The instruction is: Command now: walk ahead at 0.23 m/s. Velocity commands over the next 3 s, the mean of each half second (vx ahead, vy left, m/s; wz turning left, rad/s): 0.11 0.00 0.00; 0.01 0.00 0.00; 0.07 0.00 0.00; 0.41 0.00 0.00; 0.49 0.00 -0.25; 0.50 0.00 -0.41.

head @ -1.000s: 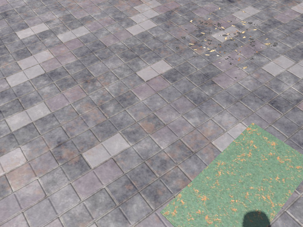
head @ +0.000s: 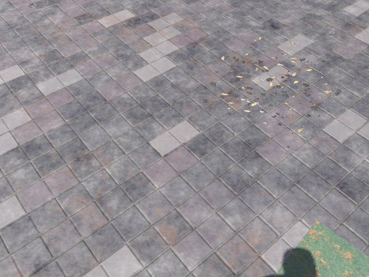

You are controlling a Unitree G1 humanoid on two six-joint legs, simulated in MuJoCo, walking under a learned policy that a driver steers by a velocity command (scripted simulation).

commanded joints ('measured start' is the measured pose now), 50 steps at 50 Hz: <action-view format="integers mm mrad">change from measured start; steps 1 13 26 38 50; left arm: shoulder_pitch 116 66 -20 -43 -47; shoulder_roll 8 61 47 35 27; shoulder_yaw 1 16 21 28 25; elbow -11 6 39 88 134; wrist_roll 15 25 3 5 6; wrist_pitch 16 43 50 87 98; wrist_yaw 8 4 0 7 15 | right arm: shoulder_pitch -79 166 47 76 113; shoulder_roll -125 -23 -70 -51 -24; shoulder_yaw -14 19 2 4 3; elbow -60 42 86 113 120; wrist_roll -2 12 17 16 15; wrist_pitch -9 37 80 92 83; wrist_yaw -22 -51 -67 -77 -80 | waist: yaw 77 -9 16 20 28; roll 97 -154 49 42 45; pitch -51 -218 -99 -15 27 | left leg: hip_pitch -128 -176 -69 -94 -122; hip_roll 233 82 120 121 120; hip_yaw -69 -51 -65 -64 -65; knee -85 335 164 139 97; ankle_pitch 628 -336 -62 -125 -207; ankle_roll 151 -64 -72 -66 -61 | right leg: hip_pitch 169 628 502 471 467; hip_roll -3 -196 26 52 58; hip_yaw -32 224 13 -7 -6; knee -206 -666 -587 -606 -638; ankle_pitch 145 581 428 259 140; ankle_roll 28 -231 -100 -73 -54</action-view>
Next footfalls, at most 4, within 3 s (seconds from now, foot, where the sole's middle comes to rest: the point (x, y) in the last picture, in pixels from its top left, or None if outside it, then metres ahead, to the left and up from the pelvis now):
0.20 right None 0.22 -0.14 -0.78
2.10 left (162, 243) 0.62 0.08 -0.78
2.70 right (224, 179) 0.90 -0.18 -0.78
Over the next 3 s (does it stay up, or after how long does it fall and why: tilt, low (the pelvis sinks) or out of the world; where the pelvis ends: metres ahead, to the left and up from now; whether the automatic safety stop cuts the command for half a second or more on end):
stays up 0.92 -0.12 0.00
